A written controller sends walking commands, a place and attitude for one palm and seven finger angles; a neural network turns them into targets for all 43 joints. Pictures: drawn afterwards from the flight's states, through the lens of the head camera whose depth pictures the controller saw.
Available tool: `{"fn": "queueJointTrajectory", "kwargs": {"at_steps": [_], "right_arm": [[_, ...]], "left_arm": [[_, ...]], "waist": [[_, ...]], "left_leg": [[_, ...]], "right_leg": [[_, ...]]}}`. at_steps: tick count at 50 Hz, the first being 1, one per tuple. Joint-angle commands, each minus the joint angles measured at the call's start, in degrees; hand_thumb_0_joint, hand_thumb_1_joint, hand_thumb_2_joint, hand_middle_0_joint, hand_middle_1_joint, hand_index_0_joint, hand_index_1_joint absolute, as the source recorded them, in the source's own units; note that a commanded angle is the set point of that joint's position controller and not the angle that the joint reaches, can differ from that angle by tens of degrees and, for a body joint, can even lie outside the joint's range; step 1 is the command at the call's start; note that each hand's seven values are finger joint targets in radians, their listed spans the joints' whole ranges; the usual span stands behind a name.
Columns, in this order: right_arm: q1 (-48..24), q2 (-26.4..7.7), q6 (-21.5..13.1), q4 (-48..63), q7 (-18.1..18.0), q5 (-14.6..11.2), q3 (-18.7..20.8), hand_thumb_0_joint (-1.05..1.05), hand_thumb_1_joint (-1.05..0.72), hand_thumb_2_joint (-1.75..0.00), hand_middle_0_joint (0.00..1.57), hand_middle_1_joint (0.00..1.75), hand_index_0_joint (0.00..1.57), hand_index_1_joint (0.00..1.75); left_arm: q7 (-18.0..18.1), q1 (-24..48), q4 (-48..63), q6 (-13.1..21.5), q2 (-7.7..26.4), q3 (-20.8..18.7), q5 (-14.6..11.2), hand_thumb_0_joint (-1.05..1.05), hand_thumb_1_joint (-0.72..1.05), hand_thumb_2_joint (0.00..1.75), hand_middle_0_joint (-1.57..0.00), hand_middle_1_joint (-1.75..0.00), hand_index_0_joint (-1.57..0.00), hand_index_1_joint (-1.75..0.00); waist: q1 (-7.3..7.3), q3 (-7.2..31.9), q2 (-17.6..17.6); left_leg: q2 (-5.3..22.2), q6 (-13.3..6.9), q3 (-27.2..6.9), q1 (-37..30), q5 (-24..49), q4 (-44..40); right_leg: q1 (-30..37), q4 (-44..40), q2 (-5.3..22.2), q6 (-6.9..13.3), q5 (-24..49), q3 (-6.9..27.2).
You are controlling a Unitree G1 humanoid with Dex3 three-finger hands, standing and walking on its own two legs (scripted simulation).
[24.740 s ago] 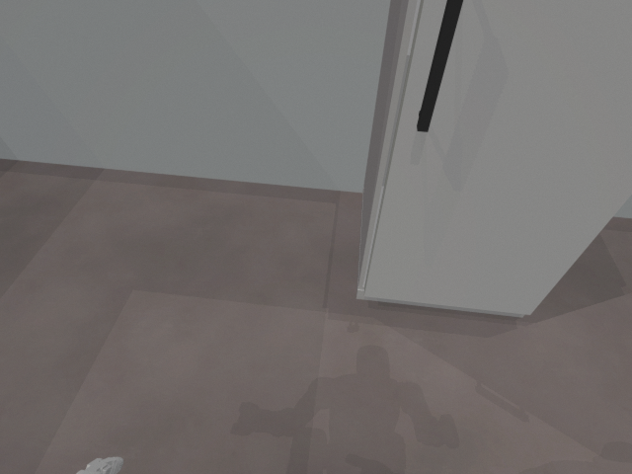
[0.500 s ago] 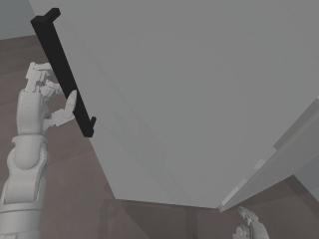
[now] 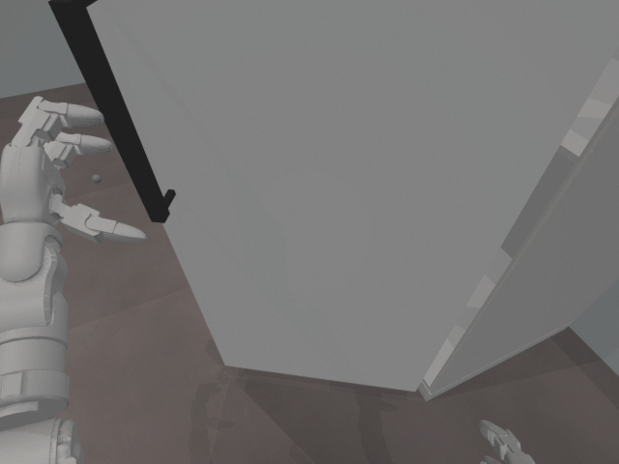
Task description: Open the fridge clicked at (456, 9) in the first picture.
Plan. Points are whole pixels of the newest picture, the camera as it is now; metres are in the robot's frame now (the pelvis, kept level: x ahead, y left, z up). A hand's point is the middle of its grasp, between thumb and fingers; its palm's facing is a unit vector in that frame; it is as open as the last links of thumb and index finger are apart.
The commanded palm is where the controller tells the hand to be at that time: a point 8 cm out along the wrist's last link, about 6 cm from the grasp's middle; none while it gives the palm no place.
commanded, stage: loosen the grip on the handle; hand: left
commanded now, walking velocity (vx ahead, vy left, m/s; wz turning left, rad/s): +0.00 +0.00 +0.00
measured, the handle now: (131, 125) +0.47 +0.25 +0.21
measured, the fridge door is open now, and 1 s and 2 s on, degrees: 58 58 58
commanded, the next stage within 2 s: slip the hand off the handle in 0.06 s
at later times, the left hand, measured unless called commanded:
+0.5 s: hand (33, 193) +0.35 +0.33 +0.20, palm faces +0.29 -0.93 -0.23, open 14.7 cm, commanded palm +0.32 +0.36 +0.20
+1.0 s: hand out of the picture +0.30 +0.34 +0.20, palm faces +0.26 -0.93 -0.24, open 14.7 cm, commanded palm +0.26 +0.37 +0.20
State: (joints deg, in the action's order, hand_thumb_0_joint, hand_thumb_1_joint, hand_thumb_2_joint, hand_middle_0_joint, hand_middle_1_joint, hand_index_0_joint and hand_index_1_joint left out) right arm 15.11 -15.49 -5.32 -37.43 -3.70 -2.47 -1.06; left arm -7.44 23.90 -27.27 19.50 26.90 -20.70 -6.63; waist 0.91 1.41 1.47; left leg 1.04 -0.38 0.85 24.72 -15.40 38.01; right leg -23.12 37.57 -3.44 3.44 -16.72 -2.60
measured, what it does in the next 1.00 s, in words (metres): shifts its weight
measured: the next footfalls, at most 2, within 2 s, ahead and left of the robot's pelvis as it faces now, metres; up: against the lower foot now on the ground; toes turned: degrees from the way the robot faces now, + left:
none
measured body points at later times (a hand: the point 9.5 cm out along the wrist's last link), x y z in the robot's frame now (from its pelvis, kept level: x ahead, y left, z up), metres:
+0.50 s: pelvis +0.05 +0.04 +0.00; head +0.07 +0.03 +0.45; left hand +0.33 +0.37 +0.21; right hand +0.23 -0.20 -0.08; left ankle +0.05 +0.12 -0.72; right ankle +0.03 -0.07 -0.72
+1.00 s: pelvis +0.04 +0.05 +0.00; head +0.04 +0.05 +0.46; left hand +0.28 +0.39 +0.21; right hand +0.20 -0.18 -0.08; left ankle +0.05 +0.12 -0.72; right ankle +0.03 -0.07 -0.72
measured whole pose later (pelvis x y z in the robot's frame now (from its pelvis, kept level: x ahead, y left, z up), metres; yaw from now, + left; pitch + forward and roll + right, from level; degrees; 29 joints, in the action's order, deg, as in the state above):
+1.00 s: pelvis +0.04 +0.05 +0.00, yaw +0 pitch +2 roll -2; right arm 15.2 -14.1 -7.2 -36.1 -5.4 -1.6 -2.5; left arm -14.5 0.0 0.9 11.3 25.2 -26.4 -14.1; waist -2.9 3.0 1.7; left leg -2.3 -3.8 1.3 21.2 -18.3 37.2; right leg -18.2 34.3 -0.8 -0.1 -18.3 -1.3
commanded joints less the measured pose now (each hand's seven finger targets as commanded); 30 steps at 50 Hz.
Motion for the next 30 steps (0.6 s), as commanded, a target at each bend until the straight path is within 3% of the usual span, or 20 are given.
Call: {"fn": "queueJointTrajectory", "kwargs": {"at_steps": [1,5,7,8,11,13,14,15,16,18,22,28,30], "right_arm": [[-7.60,-6.89,-3.39,9.87,-0.93,0.00,2.53,0.00,-0.90,-0.90,0.20,0.30,0.20,0.30],[-6.32,-6.56,-3.95,9.81,-1.20,0.48,3.09,0.00,-0.90,-0.90,0.20,0.30,0.20,0.30],[-5.49,-6.62,-4.41,9.21,-1.45,0.70,3.19,0.00,-0.90,-0.90,0.20,0.30,0.20,0.30],[-3.83,-7.71,-3.88,7.43,-2.03,0.70,3.22,0.00,-0.90,-0.90,0.20,0.30,0.20,0.30],[-3.84,-6.83,-4.02,7.83,-2.34,0.69,3.16,0.00,-0.90,-0.90,0.20,0.30,0.20,0.30],[-3.66,-6.75,-4.18,8.07,-2.26,0.99,3.28,0.00,-0.90,-0.90,0.20,0.30,0.20,0.30],[-3.36,-6.39,-4.44,8.35,-1.99,1.02,3.28,0.00,-0.90,-0.90,0.20,0.30,0.20,0.30],[-3.55,-6.23,-4.73,8.75,-1.78,0.96,3.20,0.00,-0.90,-0.90,0.20,0.30,0.20,0.30],[-3.41,-6.49,-4.79,8.49,-1.87,0.88,3.36,0.00,-0.90,-0.90,0.20,0.30,0.20,0.30],[-3.41,-6.59,-4.62,8.34,-2.00,0.69,3.15,0.00,-0.90,-0.90,0.20,0.30,0.20,0.30],[-4.08,-6.58,-4.55,8.99,-2.45,0.64,2.94,0.00,-0.90,-0.90,0.20,0.30,0.20,0.30],[-4.39,-6.38,-4.17,8.36,-3.23,0.89,2.25,0.00,-0.90,-0.90,0.20,0.30,0.20,0.30],[-4.66,-6.29,-4.16,8.54,-3.33,1.06,2.09,0.00,-0.90,-0.90,0.20,0.30,0.20,0.30]], "left_arm": [[-0.11,13.72,12.90,1.00,17.28,-6.11,-2.41,0.00,-0.55,0.20,-0.25,-1.15,-0.25,-1.15],[0.41,10.66,22.31,1.00,15.84,-7.37,-2.93,0.00,-0.55,0.20,-0.25,-1.15,-0.25,-1.15],[0.51,9.49,25.50,0.95,14.86,-7.30,-3.07,0.00,-0.55,0.20,-0.25,-1.15,-0.25,-1.15],[0.89,10.35,22.24,0.57,21.61,-12.75,-2.72,0.00,-0.55,0.20,-0.25,-1.15,-0.25,-1.15],[-0.80,8.32,24.93,-0.48,18.15,-11.06,-3.13,0.00,-0.55,0.20,-0.25,-1.15,-0.25,-1.15],[-1.70,4.41,28.88,-0.53,18.23,-11.86,-3.41,0.00,-0.55,0.20,-0.25,-1.15,-0.25,-1.15],[-2.27,2.43,30.00,-0.71,16.33,-10.84,-3.82,0.00,-0.55,0.20,-0.25,-1.15,-0.25,-1.15],[-2.99,1.31,31.32,-0.99,14.05,-8.86,-4.40,0.00,-0.55,0.20,-0.25,-1.15,-0.25,-1.15],[-3.24,-0.68,30.92,-1.42,15.65,-10.98,-4.91,0.00,-0.55,0.20,-0.25,-1.15,-0.25,-1.15],[-4.00,-1.68,30.95,-2.47,13.32,-9.19,-5.52,0.00,-0.55,0.20,-0.25,-1.15,-0.25,-1.15],[-4.67,-2.52,32.03,-4.92,14.22,-10.68,-6.38,0.00,-0.55,0.20,-0.25,-1.15,-0.25,-1.15],[-4.94,2.79,32.46,-4.70,13.95,-8.64,-5.49,0.00,-0.55,0.20,-0.25,-1.15,-0.25,-1.15],[-5.38,4.11,32.43,-4.23,14.38,-8.36,-5.18,0.00,-0.55,0.20,-0.25,-1.15,-0.25,-1.15]], "waist": [[-2.67,8.61,-3.39],[-3.08,14.67,-1.68],[-2.60,15.76,-0.66],[-2.63,15.02,-3.03],[-2.57,17.52,1.17],[-3.71,20.31,3.69],[-3.48,21.12,4.31],[-3.23,20.52,4.43],[-3.43,19.55,3.65],[-3.12,16.77,2.62],[-3.08,16.21,2.01],[-2.03,14.53,3.73],[-1.99,15.73,4.60]], "left_leg": [[-1.36,-1.04,-0.15,3.78,-5.95,-2.89],[-1.47,-1.54,-0.07,-0.72,0.03,-3.10],[-1.48,-1.82,0.22,-3.46,4.51,-3.17],[-1.10,-2.04,0.08,-2.59,5.91,-3.38],[-1.40,-2.14,0.31,-6.94,12.26,-3.76],[-1.26,-2.08,-0.08,-10.24,18.67,-3.31],[-1.30,-1.94,-0.35,-12.24,21.40,-3.20],[-1.16,-1.72,-0.77,-13.36,22.47,-3.13],[-0.78,-1.45,-1.18,-13.83,23.32,-3.13],[-0.51,-1.20,-1.56,-14.04,23.83,-3.41],[-0.50,-0.33,-2.65,-14.22,23.06,-3.95],[-0.31,0.29,-3.62,-15.53,20.39,-4.22],[-0.39,0.77,-4.37,-16.22,20.70,-4.36]], "right_leg": [[6.00,-14.14,7.91,-3.65,-17.99,14.21],[8.74,-10.45,6.66,-3.62,-3.54,11.15],[8.68,-8.63,5.66,-3.73,5.69,8.92],[9.28,-7.59,5.14,-3.77,8.83,7.66],[9.40,-5.61,3.87,-3.43,17.82,5.04],[10.54,-4.22,3.47,-2.80,23.05,3.63],[9.53,-3.85,3.04,-2.70,24.32,2.76],[8.03,-3.89,2.76,-2.68,23.78,2.15],[6.94,-4.01,2.48,-2.58,23.03,1.69],[5.35,-4.46,2.38,-2.43,22.09,1.07],[4.21,-4.70,2.22,-2.37,19.51,0.48],[1.87,-5.57,2.12,-1.90,14.91,0.46],[1.76,-5.27,2.05,-1.75,14.14,0.33]]}}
